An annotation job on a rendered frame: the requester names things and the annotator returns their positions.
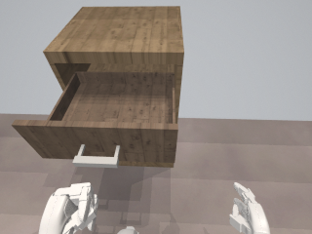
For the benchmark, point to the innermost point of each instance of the robot left hand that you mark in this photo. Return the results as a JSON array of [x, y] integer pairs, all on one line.
[[78, 202]]

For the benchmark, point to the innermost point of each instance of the handle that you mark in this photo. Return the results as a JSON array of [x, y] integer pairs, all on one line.
[[96, 161]]

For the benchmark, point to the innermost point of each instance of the robot right hand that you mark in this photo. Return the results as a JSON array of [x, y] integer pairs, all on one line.
[[252, 218]]

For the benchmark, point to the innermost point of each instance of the cabinet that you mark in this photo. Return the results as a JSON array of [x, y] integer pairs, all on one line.
[[121, 39]]

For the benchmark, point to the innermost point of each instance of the drawer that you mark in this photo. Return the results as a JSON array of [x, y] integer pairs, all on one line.
[[103, 110]]

